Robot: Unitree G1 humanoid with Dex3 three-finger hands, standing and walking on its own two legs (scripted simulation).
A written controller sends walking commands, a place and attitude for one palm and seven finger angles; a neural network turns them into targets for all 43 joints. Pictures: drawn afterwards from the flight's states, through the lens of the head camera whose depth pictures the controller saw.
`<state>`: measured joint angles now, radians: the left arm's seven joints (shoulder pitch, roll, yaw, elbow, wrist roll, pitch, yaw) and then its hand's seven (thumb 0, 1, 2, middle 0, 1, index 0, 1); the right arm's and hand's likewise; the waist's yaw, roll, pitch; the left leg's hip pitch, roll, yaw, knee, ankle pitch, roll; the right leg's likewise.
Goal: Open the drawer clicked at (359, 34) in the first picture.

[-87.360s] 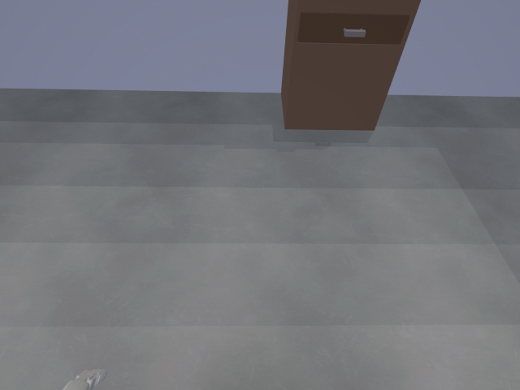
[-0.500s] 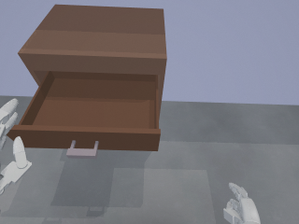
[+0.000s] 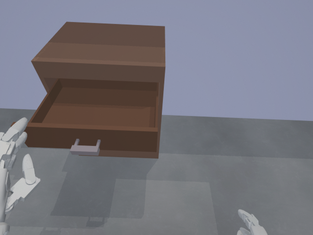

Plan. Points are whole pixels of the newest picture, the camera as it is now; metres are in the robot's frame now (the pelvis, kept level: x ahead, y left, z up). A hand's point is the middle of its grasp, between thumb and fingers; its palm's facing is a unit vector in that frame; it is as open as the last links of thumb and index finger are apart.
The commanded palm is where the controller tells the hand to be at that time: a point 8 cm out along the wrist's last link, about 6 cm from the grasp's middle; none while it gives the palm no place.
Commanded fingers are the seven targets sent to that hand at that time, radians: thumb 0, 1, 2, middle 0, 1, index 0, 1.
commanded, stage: stop stepping back and stand still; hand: left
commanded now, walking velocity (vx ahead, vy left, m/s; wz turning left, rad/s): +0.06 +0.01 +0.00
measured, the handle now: (86, 145) +0.46 +0.28 -0.15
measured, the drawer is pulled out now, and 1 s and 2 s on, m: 0.30 0.30 0.30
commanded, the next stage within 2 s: let the arm hang, fingers relaxed in 0.28 s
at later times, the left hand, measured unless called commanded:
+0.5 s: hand (51, 207) +0.19 +0.27 -0.02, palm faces +0.15 -0.90 -0.41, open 7.4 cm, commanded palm none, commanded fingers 0.00 0.90 0.90 -0.20 -0.30 -0.20 -0.30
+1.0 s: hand out of the picture -0.01 +0.22 -0.17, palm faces +0.01 -0.98 -0.22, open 7.3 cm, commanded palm none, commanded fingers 0.00 0.90 0.90 -0.20 -0.30 -0.20 -0.30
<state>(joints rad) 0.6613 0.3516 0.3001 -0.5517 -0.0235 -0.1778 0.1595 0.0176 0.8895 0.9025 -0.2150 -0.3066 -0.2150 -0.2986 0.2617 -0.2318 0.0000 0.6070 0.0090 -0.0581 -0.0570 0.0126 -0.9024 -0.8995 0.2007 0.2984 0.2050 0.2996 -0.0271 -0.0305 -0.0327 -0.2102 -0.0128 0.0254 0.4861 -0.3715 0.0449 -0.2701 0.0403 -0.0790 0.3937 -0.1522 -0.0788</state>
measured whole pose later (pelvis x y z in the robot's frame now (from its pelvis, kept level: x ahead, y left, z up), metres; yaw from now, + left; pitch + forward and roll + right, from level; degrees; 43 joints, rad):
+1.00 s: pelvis +0.01 +0.04 +0.00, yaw -1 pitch -2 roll -1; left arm 0.31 0.17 0.01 1.10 0.01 0.02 0.04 0.01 0.93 0.90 -0.20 -0.30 -0.20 -0.30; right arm 0.32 -0.13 0.02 1.08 0.00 0.00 -0.03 0.01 -0.91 -0.90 0.20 0.30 0.20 0.30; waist 0.00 0.01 0.09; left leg -0.09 -0.04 0.05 0.40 -0.27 0.06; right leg -0.19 0.02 -0.05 0.39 -0.17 -0.03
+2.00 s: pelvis +0.04 +0.05 +0.00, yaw -2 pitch -2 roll -1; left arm 0.30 0.10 0.01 1.14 0.01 0.00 0.05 0.01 0.92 0.90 -0.20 -0.30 -0.20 -0.30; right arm 0.36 -0.07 0.01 1.13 0.00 -0.02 -0.06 0.00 -0.91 -0.90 0.20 0.30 0.20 0.30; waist -0.01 -0.01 0.06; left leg -0.05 -0.05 0.07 0.39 -0.31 0.07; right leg -0.18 0.01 -0.02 0.43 -0.22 -0.01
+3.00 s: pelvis +0.04 +0.03 +0.00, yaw -2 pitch -2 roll +0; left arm 0.29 0.10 0.01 1.14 0.00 0.00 0.05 0.01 0.92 0.90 -0.20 -0.30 -0.20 -0.30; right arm 0.34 -0.08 0.01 1.14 0.00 -0.02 -0.05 0.00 -0.91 -0.90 0.20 0.30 0.20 0.30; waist -0.01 0.00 0.09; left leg -0.04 -0.03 0.06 0.38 -0.31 0.05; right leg -0.17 0.03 -0.04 0.43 -0.24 -0.03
